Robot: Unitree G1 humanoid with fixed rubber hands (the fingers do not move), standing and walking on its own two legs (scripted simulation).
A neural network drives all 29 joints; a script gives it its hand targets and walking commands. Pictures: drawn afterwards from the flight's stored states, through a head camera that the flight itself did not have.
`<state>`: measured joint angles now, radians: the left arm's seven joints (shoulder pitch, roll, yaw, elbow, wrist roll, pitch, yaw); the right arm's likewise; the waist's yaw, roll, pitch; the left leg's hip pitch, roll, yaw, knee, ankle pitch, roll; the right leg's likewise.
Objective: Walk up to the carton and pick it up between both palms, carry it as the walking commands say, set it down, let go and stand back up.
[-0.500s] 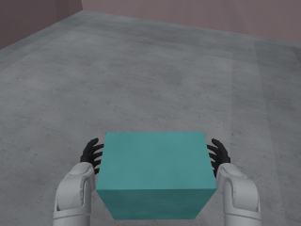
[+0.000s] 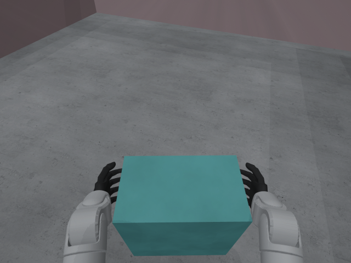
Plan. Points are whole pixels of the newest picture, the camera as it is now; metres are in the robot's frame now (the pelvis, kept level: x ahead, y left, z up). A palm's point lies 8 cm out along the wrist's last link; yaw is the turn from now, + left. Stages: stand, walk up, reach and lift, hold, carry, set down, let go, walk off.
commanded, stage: carry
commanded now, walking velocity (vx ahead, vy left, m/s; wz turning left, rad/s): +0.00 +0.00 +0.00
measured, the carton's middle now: (180, 210) +0.26 +0.00 -0.03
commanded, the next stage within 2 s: hold in 1.04 s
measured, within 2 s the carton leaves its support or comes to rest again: neither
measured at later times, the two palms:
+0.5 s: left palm (104, 195) +0.26 +0.17 +0.04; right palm (256, 196) +0.26 -0.17 +0.05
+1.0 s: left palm (104, 195) +0.26 +0.17 +0.04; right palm (255, 197) +0.26 -0.17 +0.05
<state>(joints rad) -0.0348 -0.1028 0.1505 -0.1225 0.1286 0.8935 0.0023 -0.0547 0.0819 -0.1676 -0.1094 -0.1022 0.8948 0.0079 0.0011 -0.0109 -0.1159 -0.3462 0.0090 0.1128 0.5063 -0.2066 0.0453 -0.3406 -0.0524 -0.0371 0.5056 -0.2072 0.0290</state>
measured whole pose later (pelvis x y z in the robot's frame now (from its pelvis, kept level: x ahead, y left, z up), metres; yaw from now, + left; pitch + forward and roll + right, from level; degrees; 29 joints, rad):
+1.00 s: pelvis +0.00 +0.00 +0.00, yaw -1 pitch +2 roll +0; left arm -0.02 -0.10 0.15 -0.07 0.14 0.82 0.00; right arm -0.04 0.07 -0.16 -0.06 -0.11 0.82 0.02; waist 0.00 -0.02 -0.11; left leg -0.33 0.01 0.13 0.51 -0.22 0.05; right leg -0.33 -0.06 -0.03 0.51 -0.21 0.04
